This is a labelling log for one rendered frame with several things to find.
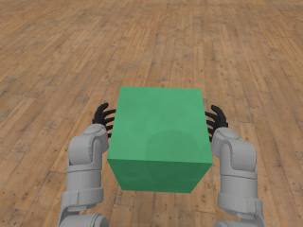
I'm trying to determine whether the right robot forearm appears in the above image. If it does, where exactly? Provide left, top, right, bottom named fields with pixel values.
left=211, top=127, right=266, bottom=227

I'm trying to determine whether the robot left upper arm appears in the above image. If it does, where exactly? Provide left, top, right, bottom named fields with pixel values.
left=59, top=213, right=109, bottom=227

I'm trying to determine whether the carton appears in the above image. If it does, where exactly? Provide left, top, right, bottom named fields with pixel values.
left=106, top=86, right=213, bottom=194

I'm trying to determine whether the left robot forearm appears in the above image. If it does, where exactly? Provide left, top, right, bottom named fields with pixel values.
left=57, top=123, right=109, bottom=227

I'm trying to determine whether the left robot hand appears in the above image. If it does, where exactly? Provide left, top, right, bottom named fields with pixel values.
left=92, top=102, right=116, bottom=138

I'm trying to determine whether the right robot hand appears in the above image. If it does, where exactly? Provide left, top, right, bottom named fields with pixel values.
left=205, top=105, right=228, bottom=143

